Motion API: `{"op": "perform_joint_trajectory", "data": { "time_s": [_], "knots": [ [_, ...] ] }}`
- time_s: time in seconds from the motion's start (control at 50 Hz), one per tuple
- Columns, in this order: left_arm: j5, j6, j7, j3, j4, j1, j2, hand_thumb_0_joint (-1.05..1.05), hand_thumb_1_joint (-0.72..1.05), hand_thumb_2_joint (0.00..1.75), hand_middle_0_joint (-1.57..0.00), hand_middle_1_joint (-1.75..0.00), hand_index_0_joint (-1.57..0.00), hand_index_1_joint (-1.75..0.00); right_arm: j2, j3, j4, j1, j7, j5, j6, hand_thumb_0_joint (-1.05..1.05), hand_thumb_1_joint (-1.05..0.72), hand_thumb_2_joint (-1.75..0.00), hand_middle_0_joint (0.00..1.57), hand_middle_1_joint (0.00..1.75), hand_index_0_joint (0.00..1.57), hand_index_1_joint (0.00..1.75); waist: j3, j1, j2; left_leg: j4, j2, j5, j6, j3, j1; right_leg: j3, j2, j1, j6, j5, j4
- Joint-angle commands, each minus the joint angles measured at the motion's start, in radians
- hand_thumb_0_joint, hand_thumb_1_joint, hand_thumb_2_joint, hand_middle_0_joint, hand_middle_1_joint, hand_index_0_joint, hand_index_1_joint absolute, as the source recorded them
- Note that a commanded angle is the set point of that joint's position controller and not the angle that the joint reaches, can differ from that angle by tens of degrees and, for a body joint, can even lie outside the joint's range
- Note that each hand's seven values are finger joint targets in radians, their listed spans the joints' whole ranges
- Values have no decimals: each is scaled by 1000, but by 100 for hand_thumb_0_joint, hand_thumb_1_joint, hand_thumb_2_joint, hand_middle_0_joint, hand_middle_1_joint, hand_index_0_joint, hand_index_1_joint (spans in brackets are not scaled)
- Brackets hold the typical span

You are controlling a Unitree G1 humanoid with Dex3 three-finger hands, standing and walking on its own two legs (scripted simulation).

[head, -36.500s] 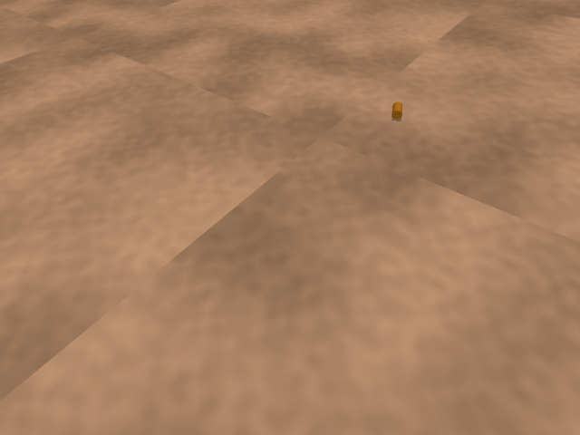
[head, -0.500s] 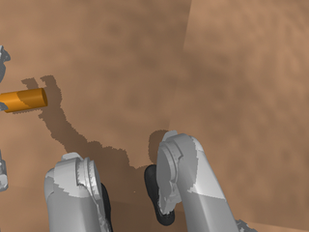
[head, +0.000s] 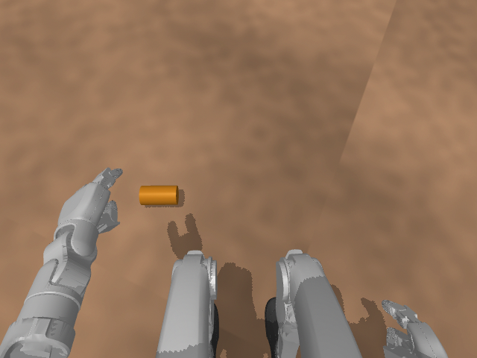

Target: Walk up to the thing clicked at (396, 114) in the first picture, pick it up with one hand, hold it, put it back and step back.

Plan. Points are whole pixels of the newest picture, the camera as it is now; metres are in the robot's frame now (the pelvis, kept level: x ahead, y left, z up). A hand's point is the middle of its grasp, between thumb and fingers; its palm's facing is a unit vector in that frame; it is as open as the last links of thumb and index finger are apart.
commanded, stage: home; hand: left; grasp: from above
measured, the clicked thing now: (159, 195) +0.52 +0.26 -0.45
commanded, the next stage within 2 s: none
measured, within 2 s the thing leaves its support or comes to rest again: neither
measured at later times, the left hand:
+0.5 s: hand (75, 268) +0.25 +0.21 +0.10, palm faces +0.08 -0.95 -0.29, open 7.4 cm
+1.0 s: hand (38, 293) +0.23 +0.19 +0.18, palm faces +0.15 -0.97 -0.20, open 7.4 cm
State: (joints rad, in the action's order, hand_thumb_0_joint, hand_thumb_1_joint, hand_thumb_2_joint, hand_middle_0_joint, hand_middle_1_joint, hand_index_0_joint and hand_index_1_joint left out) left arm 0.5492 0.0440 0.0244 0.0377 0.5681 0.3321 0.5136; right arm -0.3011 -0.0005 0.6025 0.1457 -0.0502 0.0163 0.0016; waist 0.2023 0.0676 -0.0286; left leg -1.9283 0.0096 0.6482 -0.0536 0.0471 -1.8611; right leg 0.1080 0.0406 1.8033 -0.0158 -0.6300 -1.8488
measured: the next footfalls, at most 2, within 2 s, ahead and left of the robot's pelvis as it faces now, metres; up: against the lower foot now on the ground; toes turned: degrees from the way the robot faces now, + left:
none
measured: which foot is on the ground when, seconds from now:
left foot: down 0.00-1.00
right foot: down 0.00-1.00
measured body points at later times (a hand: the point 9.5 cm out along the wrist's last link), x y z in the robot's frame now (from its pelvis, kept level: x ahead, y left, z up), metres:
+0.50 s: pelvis +0.05 +0.00 +0.18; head +0.12 +0.03 +0.62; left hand +0.25 +0.26 +0.12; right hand +0.23 -0.22 +0.10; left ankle +0.08 +0.09 -0.45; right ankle +0.09 -0.11 -0.45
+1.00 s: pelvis +0.09 +0.00 +0.24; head +0.11 +0.00 +0.69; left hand +0.22 +0.24 +0.20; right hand +0.29 -0.23 +0.18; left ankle +0.08 +0.09 -0.45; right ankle +0.09 -0.11 -0.45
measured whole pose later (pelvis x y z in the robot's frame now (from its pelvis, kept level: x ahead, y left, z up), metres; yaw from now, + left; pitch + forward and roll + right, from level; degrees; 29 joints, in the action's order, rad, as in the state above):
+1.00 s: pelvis +0.09 +0.00 +0.24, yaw +6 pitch +11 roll -3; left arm -0.05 0.43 0.02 0.02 -0.09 -0.50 0.23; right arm -0.23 0.05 0.50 0.28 0.18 0.02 -0.21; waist 0.18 0.03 -0.04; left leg -0.98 0.02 0.49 -0.03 0.06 -0.68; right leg 0.06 0.05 0.62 -0.03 -0.47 -0.91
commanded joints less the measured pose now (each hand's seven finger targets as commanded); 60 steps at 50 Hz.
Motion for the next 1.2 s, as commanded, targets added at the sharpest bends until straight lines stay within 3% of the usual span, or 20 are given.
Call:
{"op": "perform_joint_trajectory", "data": {
  "time_s": [0.0,0.04,0.1,0.12,0.14,0.22,0.4,0.46,0.58,0.72,0.88,0.98,1.02,1.18],
  "knots": [
    [-99,15,55,57,-281,105,131,0,90,90,-20,-30,-20,-30,-142,-61,-88,68,49,21,-57,0,-90,-90,20,30,20,30,470,17,-180,456,-25,22,23,98,566,-38,11,-352,-18,84,292],
    [-149,44,62,63,-337,63,113,0,90,90,-20,-30,-20,-30,-142,-58,-96,45,67,29,-73,0,-90,-90,20,30,20,30,474,14,-177,513,-21,22,24,113,640,-41,9,-404,-16,86,341],
    [-237,84,66,44,-356,-31,57,0,91,92,-20,-31,-20,-31,-129,-49,-110,15,90,37,-96,0,-90,-90,20,30,20,30,406,23,-125,572,-21,33,20,113,695,-47,12,-466,-12,77,421],
    [-264,95,66,34,-372,-64,36,0,91,93,-21,-32,-21,-32,-120,-44,-117,10,97,39,-104,0,-90,-90,20,30,20,30,397,29,-120,582,-17,14,19,99,708,-53,11,-499,-14,81,450],
    [-290,106,71,52,-402,-94,45,0,91,93,-21,-32,-21,-32,-115,-43,-125,11,104,39,-111,0,-90,-90,20,30,20,30,406,20,-109,592,-13,-5,17,80,731,-62,12,-547,-15,85,488],
    [-394,145,77,45,-454,-195,1,0,90,91,-20,-31,-20,-31,-98,-28,-136,3,129,38,-137,0,-90,-90,20,30,20,30,340,22,-120,685,-12,-60,20,79,830,-67,9,-650,-14,120,579],
    [-548,254,75,64,-604,-454,-100,0,90,90,-20,-30,-20,-30,-60,5,-181,51,180,39,-170,0,-90,-90,20,30,20,30,226,1,-92,899,-16,-160,27,76,1045,-73,7,-914,-14,198,813],
    [-590,290,70,57,-662,-554,-138,0,90,90,-20,-30,-20,-30,-50,14,-196,71,200,36,-182,0,-90,-90,20,30,20,30,195,4,-79,954,-14,-237,30,63,1107,-68,9,-1013,-12,256,886],
    [-623,334,58,60,-788,-726,-178,0,90,90,-20,-30,-20,-30,-36,13,-233,113,233,27,-206,0,-90,-90,20,30,20,30,122,-11,-66,1051,-11,-356,35,45,1214,-59,10,-1141,-13,342,997],
    [-613,345,29,35,-864,-846,-198,0,90,90,-20,-30,-20,-30,-33,0,-252,123,247,12,-239,0,-90,-90,20,30,20,30,67,-10,-20,1085,-7,-463,27,28,1273,-51,13,-1210,-12,422,1055],
    [-602,334,2,41,-841,-799,-185,0,90,90,-20,-30,-20,-30,-45,-5,-244,108,245,0,-267,0,-90,-90,20,30,20,30,6,-8,-1,1099,-1,-425,21,16,1279,-57,4,-1212,-5,394,1079],
    [-599,329,1,52,-865,-812,-176,0,90,90,-20,-30,-20,-30,-49,-9,-245,103,239,-2,-275,0,-90,-90,20,30,20,30,62,-28,-34,1090,2,-480,26,16,1315,-63,-1,-1246,-5,443,1070],
    [-599,327,-2,39,-856,-811,-182,0,90,90,-20,-30,-20,-30,-50,-7,-237,101,236,-4,-276,0,-90,-90,20,30,20,30,53,-25,-42,1093,0,-506,31,18,1320,-60,1,-1249,-6,455,1061],
    [-600,326,2,43,-840,-810,-178,0,90,90,-20,-30,-20,-30,-53,-6,-240,89,233,-3,-272,0,-90,-90,20,30,20,30,54,-24,-5,1084,2,-493,24,18,1307,-66,-1,-1251,-2,458,1071]
  ]
}}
